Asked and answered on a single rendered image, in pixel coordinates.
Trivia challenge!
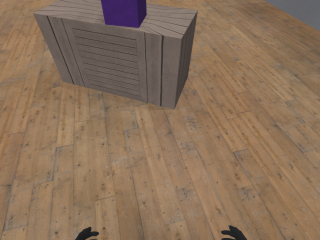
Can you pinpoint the pedestal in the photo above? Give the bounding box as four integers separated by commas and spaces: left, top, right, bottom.
33, 0, 198, 110

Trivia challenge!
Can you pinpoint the robot left hand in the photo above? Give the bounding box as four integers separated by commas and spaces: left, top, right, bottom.
75, 227, 99, 240

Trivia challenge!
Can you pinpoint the robot right hand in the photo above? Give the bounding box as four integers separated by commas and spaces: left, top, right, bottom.
221, 225, 247, 240

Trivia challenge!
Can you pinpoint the carton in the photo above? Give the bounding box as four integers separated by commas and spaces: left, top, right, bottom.
101, 0, 147, 28

